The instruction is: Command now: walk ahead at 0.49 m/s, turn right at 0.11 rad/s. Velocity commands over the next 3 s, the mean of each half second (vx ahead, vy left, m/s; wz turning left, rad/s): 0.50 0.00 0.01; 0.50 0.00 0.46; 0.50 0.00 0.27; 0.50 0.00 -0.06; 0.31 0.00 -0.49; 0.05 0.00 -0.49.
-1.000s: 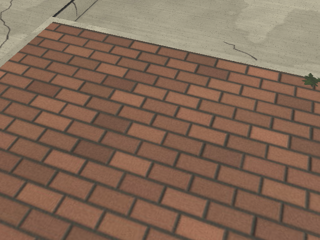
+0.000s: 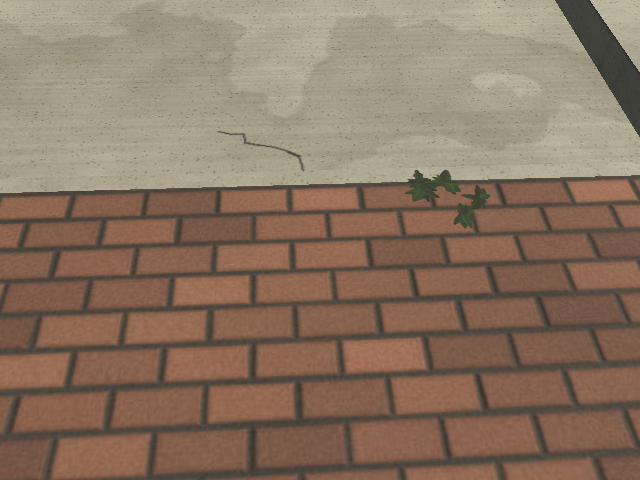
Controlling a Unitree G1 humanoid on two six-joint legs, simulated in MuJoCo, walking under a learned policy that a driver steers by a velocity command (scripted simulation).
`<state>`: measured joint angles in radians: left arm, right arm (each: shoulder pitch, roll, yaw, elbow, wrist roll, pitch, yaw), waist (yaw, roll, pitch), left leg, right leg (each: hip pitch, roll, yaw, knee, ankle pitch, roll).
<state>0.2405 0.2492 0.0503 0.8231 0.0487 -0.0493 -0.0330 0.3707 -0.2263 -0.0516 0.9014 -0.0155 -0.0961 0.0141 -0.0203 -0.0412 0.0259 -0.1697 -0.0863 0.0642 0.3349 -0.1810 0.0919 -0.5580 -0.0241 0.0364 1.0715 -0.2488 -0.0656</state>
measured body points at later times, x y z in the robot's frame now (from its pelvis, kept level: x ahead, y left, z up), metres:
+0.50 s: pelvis +0.27 -0.05 +0.00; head +0.29 -0.06 +0.45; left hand +0.32 +0.21 -0.13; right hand +0.32 -0.30 -0.15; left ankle +0.27 +0.09 -0.66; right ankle +0.28 -0.11 -0.74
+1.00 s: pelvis +0.53 +0.03 -0.01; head +0.56 +0.04 +0.44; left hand +0.53 +0.29 -0.14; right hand +0.69 -0.21 -0.14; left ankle +0.55 +0.07 -0.74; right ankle +0.52 -0.13 -0.65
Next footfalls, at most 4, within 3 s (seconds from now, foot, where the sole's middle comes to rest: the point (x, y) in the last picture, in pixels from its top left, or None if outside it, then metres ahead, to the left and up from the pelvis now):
0.30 right None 0.32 -0.11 -0.78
0.84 left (283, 434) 0.59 0.08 -0.78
1.38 right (295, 296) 0.95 0.06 -0.78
1.94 left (187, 246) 1.11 0.35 -0.78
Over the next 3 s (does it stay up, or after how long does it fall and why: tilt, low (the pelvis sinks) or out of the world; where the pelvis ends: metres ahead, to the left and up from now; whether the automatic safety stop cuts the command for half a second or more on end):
stays up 1.19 0.31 -0.01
